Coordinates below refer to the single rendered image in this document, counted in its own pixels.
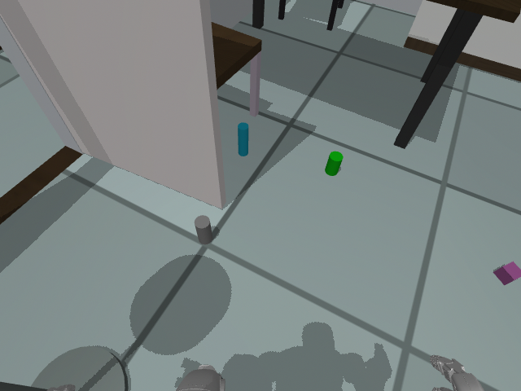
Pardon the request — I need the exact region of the floor lamp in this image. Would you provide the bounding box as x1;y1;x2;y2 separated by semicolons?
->
0;346;128;391

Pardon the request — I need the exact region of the table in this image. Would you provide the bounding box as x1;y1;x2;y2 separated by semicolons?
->
252;0;521;149

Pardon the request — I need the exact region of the right robot hand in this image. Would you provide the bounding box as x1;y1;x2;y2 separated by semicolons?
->
430;355;484;391

